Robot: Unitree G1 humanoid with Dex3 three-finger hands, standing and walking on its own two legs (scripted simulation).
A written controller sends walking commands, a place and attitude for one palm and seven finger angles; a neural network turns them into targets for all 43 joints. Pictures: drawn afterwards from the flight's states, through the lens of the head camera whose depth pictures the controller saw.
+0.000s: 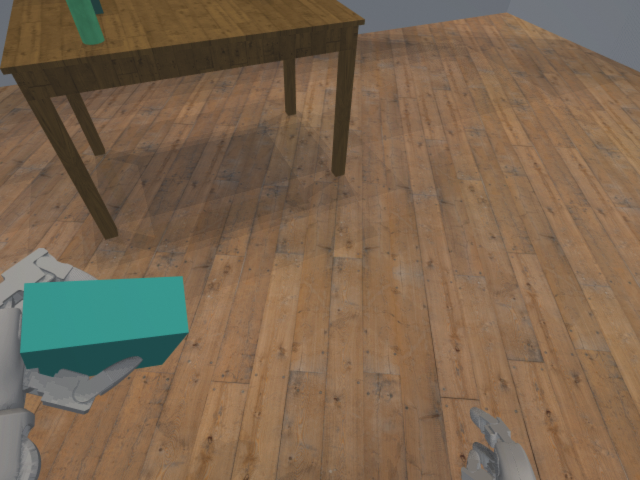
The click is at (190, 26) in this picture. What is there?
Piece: table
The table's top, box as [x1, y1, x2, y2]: [0, 0, 364, 74]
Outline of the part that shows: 0,69 3,74 357,25 363,24 364,19 336,0 99,0 104,12 101,14 96,14 105,39 101,43 87,45 81,41 65,0 14,0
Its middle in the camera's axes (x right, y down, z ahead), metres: -0.53 -0.90 +1.51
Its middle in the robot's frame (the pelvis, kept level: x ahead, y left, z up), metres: +1.70 +0.64 -0.04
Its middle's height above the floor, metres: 0.73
